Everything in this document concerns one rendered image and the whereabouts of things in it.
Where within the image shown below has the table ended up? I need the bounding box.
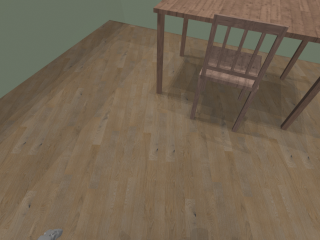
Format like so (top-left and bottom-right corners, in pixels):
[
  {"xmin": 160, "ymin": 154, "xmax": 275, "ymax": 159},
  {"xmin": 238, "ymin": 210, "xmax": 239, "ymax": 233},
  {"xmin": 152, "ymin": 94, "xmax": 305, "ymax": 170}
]
[{"xmin": 153, "ymin": 0, "xmax": 320, "ymax": 131}]

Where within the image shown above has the robot left hand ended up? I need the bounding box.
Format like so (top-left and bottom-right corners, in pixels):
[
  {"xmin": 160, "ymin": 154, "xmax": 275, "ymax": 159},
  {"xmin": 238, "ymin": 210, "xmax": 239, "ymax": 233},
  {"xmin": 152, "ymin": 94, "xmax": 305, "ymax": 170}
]
[{"xmin": 37, "ymin": 228, "xmax": 63, "ymax": 240}]

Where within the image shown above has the chair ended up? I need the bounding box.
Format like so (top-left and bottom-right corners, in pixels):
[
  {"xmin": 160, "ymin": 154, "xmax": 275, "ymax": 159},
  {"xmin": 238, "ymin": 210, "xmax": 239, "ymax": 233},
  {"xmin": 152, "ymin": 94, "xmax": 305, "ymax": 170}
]
[{"xmin": 190, "ymin": 13, "xmax": 289, "ymax": 132}]

